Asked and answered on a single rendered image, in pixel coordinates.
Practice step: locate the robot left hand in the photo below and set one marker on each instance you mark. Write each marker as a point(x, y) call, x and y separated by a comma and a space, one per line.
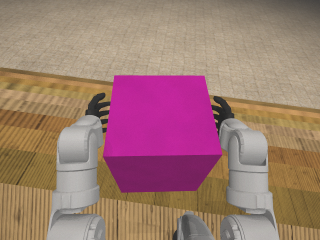
point(94, 107)

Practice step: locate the carton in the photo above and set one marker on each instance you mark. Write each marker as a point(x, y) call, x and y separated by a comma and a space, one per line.
point(161, 133)

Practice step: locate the left robot upper arm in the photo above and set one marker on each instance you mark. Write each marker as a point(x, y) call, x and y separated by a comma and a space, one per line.
point(78, 227)

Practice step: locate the robot right forearm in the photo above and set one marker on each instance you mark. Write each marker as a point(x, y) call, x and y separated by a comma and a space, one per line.
point(248, 187)

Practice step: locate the robot right thigh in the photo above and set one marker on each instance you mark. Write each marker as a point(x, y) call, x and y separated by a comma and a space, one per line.
point(192, 227)

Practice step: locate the robot left forearm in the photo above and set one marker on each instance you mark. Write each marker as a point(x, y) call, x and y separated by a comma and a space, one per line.
point(76, 165)

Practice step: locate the robot right shin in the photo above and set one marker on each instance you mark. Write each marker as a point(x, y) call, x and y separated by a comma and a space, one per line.
point(188, 213)

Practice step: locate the right robot upper arm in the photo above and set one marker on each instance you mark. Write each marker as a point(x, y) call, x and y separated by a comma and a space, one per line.
point(247, 227)

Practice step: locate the robot right hand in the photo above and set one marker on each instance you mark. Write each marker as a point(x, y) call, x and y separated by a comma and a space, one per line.
point(224, 111)

